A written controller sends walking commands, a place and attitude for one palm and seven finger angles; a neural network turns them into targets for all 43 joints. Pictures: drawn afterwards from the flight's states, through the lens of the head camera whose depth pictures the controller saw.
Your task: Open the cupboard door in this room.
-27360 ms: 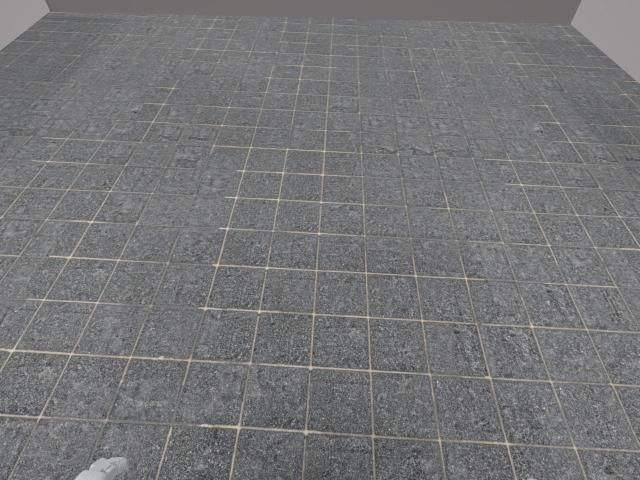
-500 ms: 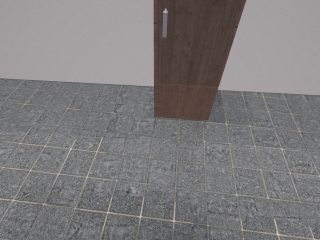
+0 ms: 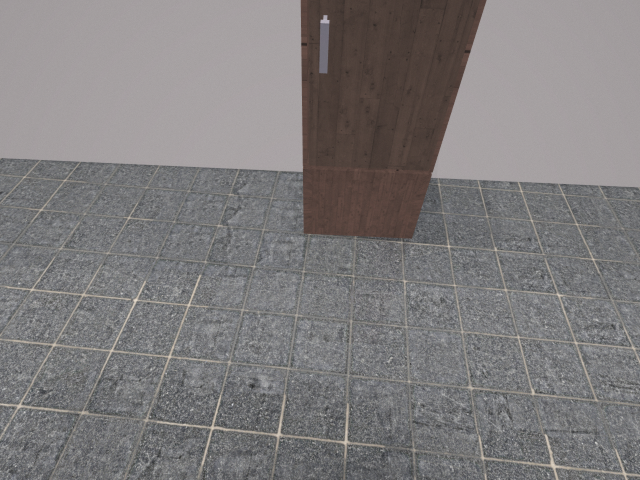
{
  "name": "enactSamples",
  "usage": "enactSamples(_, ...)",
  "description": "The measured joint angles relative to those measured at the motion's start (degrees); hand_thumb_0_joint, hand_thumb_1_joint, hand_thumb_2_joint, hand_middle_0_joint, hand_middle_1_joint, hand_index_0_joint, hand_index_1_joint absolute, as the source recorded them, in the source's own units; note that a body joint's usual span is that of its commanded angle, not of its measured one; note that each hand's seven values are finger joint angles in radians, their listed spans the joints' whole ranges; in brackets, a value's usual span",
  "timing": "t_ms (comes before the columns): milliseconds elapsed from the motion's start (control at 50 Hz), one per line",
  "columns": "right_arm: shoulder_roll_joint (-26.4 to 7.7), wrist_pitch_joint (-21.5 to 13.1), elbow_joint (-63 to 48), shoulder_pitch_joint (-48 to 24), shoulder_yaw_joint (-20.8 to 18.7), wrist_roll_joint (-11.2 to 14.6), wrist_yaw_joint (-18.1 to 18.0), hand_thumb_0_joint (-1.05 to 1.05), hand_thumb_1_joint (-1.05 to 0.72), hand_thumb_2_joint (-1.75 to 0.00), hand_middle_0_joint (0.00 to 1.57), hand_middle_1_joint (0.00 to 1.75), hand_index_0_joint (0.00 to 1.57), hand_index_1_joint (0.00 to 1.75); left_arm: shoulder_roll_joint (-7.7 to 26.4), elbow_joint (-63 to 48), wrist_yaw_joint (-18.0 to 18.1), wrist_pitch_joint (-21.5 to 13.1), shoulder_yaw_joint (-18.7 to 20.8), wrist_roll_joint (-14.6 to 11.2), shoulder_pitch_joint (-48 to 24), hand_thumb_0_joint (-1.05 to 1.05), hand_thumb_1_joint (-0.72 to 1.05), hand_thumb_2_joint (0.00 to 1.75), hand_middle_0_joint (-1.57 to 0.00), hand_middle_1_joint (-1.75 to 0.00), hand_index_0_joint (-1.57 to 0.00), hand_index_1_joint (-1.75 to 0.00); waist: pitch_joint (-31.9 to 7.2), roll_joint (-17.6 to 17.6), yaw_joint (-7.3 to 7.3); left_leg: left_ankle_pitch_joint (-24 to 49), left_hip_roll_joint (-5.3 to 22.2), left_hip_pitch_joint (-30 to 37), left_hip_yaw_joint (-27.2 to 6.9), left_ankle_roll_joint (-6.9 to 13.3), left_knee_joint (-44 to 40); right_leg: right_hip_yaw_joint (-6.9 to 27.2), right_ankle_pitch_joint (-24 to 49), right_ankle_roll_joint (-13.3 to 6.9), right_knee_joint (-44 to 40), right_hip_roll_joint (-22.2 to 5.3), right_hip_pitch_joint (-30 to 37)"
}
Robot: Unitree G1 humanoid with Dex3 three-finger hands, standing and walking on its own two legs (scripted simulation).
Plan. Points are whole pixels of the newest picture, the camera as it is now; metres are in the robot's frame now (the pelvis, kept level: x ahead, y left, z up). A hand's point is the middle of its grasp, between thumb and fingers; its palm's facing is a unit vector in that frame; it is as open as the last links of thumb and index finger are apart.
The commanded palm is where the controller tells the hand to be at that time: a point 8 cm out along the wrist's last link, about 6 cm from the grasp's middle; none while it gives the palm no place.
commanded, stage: walk to a spot facing it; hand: left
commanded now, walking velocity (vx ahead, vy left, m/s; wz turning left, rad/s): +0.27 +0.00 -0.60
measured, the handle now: (324, 44) +1.11 +0.08 +0.04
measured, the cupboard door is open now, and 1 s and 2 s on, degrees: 0 0 0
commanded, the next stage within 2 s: turn to face it in 0.64 s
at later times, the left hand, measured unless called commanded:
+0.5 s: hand out of the picture +0.14 +0.11 -0.16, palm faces -0.16 -0.96 -0.23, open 7.4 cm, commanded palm none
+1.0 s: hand (281, 300) +0.45 +0.11 -0.17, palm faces -0.33 -0.92 -0.23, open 7.4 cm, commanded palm none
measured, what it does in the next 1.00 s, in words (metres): walks ahead, turning right: left foot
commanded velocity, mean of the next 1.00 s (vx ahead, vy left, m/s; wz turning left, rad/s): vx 0.19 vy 0.00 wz -0.21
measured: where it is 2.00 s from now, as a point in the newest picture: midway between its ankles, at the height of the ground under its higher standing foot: (345, 461)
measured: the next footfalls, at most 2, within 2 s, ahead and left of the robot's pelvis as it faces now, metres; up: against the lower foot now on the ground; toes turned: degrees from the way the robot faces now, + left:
left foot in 0.78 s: +0.41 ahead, +0.01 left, +0.00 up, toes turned -16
right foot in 1.24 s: +0.34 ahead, -0.20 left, +0.00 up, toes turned -17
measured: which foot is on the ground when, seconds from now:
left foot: down 0.00-0.24, up 0.26-0.76, down 0.78-1.00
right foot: down 0.00-0.78, up 0.80-1.00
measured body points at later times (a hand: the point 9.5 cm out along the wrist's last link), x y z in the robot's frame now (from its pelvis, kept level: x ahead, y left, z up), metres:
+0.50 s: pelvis +0.11 -0.07 +0.00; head +0.15 -0.10 +0.45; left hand +0.15 +0.16 -0.14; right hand +0.18 -0.34 -0.15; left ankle +0.18 +0.09 -0.65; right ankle +0.07 -0.12 -0.74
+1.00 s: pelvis +0.31 -0.05 +0.00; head +0.36 -0.05 +0.45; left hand +0.47 +0.16 -0.16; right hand +0.26 -0.29 -0.15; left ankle +0.37 +0.02 -0.74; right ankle +0.23 -0.18 -0.68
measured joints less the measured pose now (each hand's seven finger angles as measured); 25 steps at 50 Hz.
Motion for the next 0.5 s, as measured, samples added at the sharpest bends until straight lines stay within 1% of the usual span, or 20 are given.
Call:
enactSamples(40, 0.0, 0.3, -0.9, 0.2, -0.5, -0.2, 0.0, 0.00, -0.91, -0.90, 0.20, 0.30, 0.19, 0.29, 0.1, -0.4, -0.7, 0.8, 0.6, 0.3, 0.7, 0.01, 0.91, 0.90, -0.20, -0.30, -0.20, -0.30, -0.2, -0.3, 0.10, -1.4, 0.2, -0.2, 1.3, 0.0, 1.5, 1.3, -2.5, -0.4, 3.6, 0.1, -1.8)
enactSamples(60, -0.1, 0.4, -1.4, 0.3, -0.8, -0.3, 0.1, 0.00, -0.91, -0.90, 0.20, 0.30, 0.20, 0.29, 0.2, -0.7, -1.1, 1.3, 1.0, 0.5, 1.0, 0.01, 0.91, 0.90, -0.20, -0.30, -0.20, -0.30, -0.2, -0.3, 0.09, -2.1, 0.3, -0.2, 2.0, -0.1, 2.2, 1.4, -4.9, -0.5, 7.2, 0.1, -3.2)
enactSamples(100, -0.4, 0.3, -2.4, 0.7, -1.3, -0.5, 0.1, 0.00, -0.91, -0.90, 0.20, 0.30, 0.20, 0.30, 0.2, -1.4, -1.8, 2.3, 1.7, 0.8, 1.4, 0.01, 0.91, 0.90, -0.20, -0.30, -0.20, -0.30, -0.1, 0.0, -0.18, -3.3, 0.6, 0.4, 3.5, -0.2, 2.8, 0.9, -9.3, -0.5, 15.5, -0.2, -6.5)
enactSamples(140, -0.9, -0.1, -3.0, 1.4, -1.7, -0.8, 0.3, 0.00, -0.91, -0.90, 0.20, 0.30, 0.20, 0.30, 0.2, -2.3, -2.4, 2.7, 2.4, 1.0, 1.2, 0.01, 0.91, 0.90, -0.20, -0.30, -0.20, -0.30, 0.4, 0.7, -0.70, -3.9, 1.1, 1.3, 4.5, -0.7, 2.6, -0.2, -11.5, -0.3, 19.9, -0.7, -8.9)
enactSamples(160, -1.2, -0.3, -3.2, 1.7, -1.9, -1.0, 0.4, 0.00, -0.91, -0.90, 0.20, 0.30, 0.20, 0.30, 0.2, -2.9, -2.7, 2.7, 2.6, 1.0, 0.8, 0.01, 0.91, 0.90, -0.20, -0.30, -0.20, -0.30, 0.6, 1.3, -0.91, -4.3, 1.5, 1.7, 4.9, -1.1, 2.7, -0.8, -12.0, -0.2, 20.1, -0.9, -9.5)
enactSamples(200, -1.9, -0.2, -3.2, 2.2, -2.2, -1.2, 0.5, 0.00, -0.91, -0.90, 0.20, 0.30, 0.20, 0.30, 0.2, -4.4, -3.2, 2.0, 3.1, 1.0, 0.1, 0.01, 0.91, 0.90, -0.20, -0.30, -0.20, -0.30, 1.3, 2.5, -1.07, -5.7, 2.7, 2.3, 5.6, -2.2, 3.9, -2.1, -11.2, -0.4, 17.3, -0.9, -9.5)
enactSamples(220, -2.3, -0.1, -3.2, 2.6, -2.3, -1.1, 0.7, 0.00, -0.91, -0.90, 0.20, 0.30, 0.20, 0.30, 0.5, -5.3, -3.4, 1.4, 3.2, 1.0, -0.2, 0.01, 0.91, 0.90, -0.20, -0.30, -0.20, -0.30, 1.5, 3.1, -0.99, -7.1, 3.7, 1.9, 5.7, -2.8, 6.0, -2.8, -9.3, -0.7, 14.2, -0.5, -8.6)
enactSamples(240, -2.6, 0.1, -3.1, 3.0, -2.4, -0.8, 0.9, 0.00, -0.90, -0.90, 0.20, 0.30, 0.20, 0.30, 0.9, -6.1, -3.5, 0.4, 3.3, 1.0, -0.6, 0.01, 0.91, 0.90, -0.20, -0.30, -0.20, -0.30, 1.8, 3.5, -0.76, -9.0, 4.9, 0.3, 5.6, -2.6, 10.6, -3.3, -6.6, -1.8, 12.2, 0.0, -8.0)
enactSamples(260, -2.9, 0.7, -2.9, 2.7, -2.4, -0.5, 1.2, 0.00, -0.91, -0.90, 0.20, 0.30, 0.20, 0.30, 1.2, -6.7, -3.2, -0.7, 3.4, 0.9, -1.2, 0.01, 0.91, 0.90, -0.20, -0.30, -0.20, -0.30, 2.2, 3.9, -0.28, -11.0, 5.5, -2.8, 3.8, -2.3, 18.4, -3.6, -6.1, -3.1, 13.7, 0.6, -8.4)
enactSamples(280, -3.2, 1.5, -2.7, 1.9, -2.3, -0.3, 1.4, 0.00, -0.91, -0.90, 0.20, 0.30, 0.20, 0.30, 1.5, -7.2, -2.8, -1.5, 3.4, 0.5, -1.5, 0.01, 0.91, 0.90, -0.20, -0.30, -0.20, -0.30, 2.6, 3.8, 0.31, -12.2, 5.1, -6.5, 1.3, -2.0, 26.9, -3.5, -6.6, -4.1, 14.6, 1.1, -8.5)
enactSamples(300, -3.5, 2.1, -2.8, 0.7, -2.4, -0.3, 1.6, 0.01, -0.91, -0.90, 0.20, 0.30, 0.20, 0.29, 1.6, -7.6, -2.3, -2.0, 3.5, 0.3, -1.6, 0.01, 0.91, 0.90, -0.20, -0.30, -0.20, -0.30, 2.9, 3.5, 0.88, -11.6, 4.3, -10.1, -0.8, -1.8, 34.4, -3.2, -7.0, -4.8, 14.3, 1.7, -8.0)
enactSamples(320, -3.8, 2.4, -3.2, -0.6, -2.6, -0.3, 1.8, 0.01, -0.91, -0.90, 0.20, 0.30, 0.20, 0.29, 1.7, -7.9, -2.0, -2.2, 3.5, 0.1, -1.5, 0.01, 0.91, 0.90, -0.20, -0.30, -0.20, -0.30, 3.2, 3.2, 1.23, -9.7, 3.6, -13.5, -2.1, -1.7, 39.9, -2.7, -7.0, -5.3, 13.0, 2.3, -7.1)
enactSamples(340, -4.1, 2.4, -3.9, -2.1, -2.7, -0.5, 2.0, 0.01, -0.91, -0.90, 0.20, 0.30, 0.20, 0.29, 1.8, -7.9, -1.8, -2.2, 3.4, 0.1, -1.3, 0.01, 0.91, 0.90, -0.20, -0.30, -0.20, -0.30, 3.4, 2.9, 1.36, -7.1, 3.4, -16.6, -2.9, -1.7, 43.1, -2.1, -6.4, -5.4, 11.1, 2.8, -6.1)
enactSamples(380, -4.7, 1.9, -5.8, -4.9, -3.0, -0.9, 2.3, 0.01, -0.91, -0.90, 0.20, 0.30, 0.19, 0.29, 1.8, -7.6, -1.6, -2.1, 3.1, 0.2, -0.5, 0.01, 0.91, 0.90, -0.20, -0.30, -0.20, -0.30, 3.3, 2.5, 1.24, -2.2, 3.5, -21.5, -3.6, -2.2, 44.4, -0.8, -4.6, -5.4, 6.6, 3.8, -3.7)
enactSamples(420, -5.2, 1.4, -8.0, -7.4, -3.1, -1.0, 2.6, 0.01, -0.91, -0.90, 0.20, 0.30, 0.19, 0.29, 1.6, -7.1, -1.8, -2.3, 2.7, 0.3, 0.7, 0.01, 0.91, 0.90, -0.20, -0.30, -0.20, -0.30, 2.8, 2.1, 1.07, 1.3, 3.9, -25.2, -4.2, -2.9, 42.9, 0.6, -3.2, -5.5, 2.6, 4.5, -1.5)
enactSamples(500, -5.8, 0.7, -11.1, -11.3, -3.1, -1.1, 2.9, 0.01, -0.91, -0.90, 0.20, 0.30, 0.19, 0.29, 1.1, -6.4, -2.1, -3.0, 2.2, 0.4, 2.8, 0.01, 0.91, 0.90, -0.20, -0.30, -0.20, -0.30, 1.8, 1.9, 1.11, 6.0, 4.3, -30.3, -6.2, -4.0, 39.7, 3.2, -2.3, -5.4, -2.9, 5.5, 2.5)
